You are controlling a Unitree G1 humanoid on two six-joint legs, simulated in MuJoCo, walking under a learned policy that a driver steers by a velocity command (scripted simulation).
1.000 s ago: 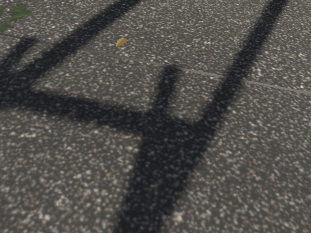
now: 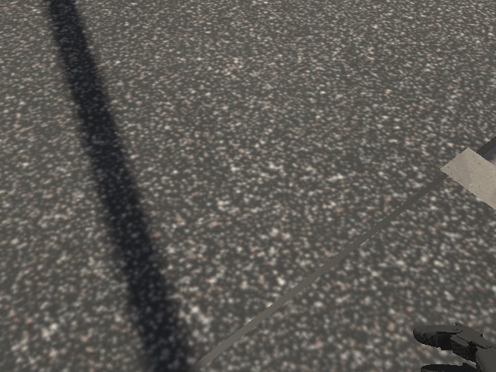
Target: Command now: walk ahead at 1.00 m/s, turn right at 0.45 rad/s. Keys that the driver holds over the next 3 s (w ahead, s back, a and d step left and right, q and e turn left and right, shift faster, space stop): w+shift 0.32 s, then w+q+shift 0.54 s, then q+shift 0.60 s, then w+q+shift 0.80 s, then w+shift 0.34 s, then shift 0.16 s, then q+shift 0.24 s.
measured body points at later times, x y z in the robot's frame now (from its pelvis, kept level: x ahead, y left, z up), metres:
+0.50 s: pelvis +0.47 +0.06 -0.01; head +0.51 +0.05 +0.44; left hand +0.74 +0.25 -0.06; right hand +0.37 -0.19 -0.14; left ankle +0.20 +0.18 -0.67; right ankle +0.60 -0.03 -0.72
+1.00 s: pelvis +0.94 +0.14 -0.02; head +0.97 +0.15 +0.43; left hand +0.93 +0.42 -0.13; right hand +1.15 -0.07 -0.14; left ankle +1.02 +0.18 -0.72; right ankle +0.79 -0.05 -0.56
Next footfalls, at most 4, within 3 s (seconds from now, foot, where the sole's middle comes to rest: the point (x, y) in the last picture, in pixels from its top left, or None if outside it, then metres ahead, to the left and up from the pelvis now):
0.02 left None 0.21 0.18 -0.75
0.46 right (280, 316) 0.63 -0.03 -0.75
0.90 left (217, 191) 1.05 0.20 -0.75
1.32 right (217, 126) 1.37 0.24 -0.75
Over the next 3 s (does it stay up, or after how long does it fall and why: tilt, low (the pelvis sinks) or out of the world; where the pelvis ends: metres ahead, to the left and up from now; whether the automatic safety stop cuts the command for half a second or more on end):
stays up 1.10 1.09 0.00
